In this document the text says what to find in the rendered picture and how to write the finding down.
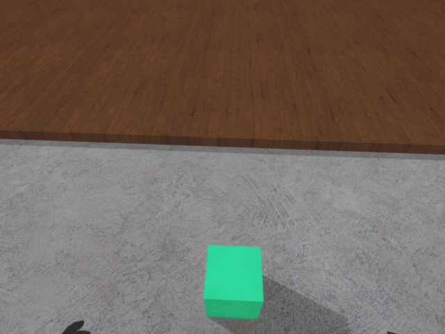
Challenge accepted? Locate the carton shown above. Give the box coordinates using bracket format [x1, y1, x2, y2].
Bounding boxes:
[204, 245, 264, 319]

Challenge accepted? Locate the robot left hand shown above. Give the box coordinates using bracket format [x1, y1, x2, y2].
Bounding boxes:
[62, 320, 90, 334]

